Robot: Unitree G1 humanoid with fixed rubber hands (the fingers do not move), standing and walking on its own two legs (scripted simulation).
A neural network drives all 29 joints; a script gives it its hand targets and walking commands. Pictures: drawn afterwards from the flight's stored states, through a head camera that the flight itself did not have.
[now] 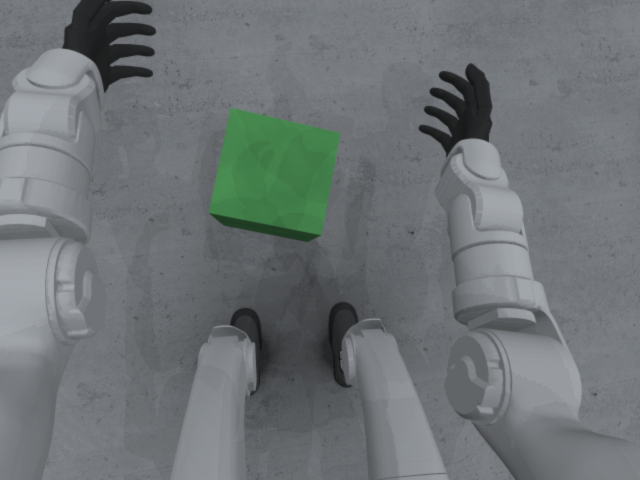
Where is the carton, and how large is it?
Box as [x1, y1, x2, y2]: [209, 108, 339, 241]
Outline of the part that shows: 230,108 209,213 224,225 306,241 320,235 339,133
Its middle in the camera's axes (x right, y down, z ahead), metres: -0.09 -0.12 +0.85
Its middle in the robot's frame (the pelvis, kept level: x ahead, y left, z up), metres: +0.52 +0.02 -0.53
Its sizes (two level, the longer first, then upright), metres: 0.210 0.200 0.250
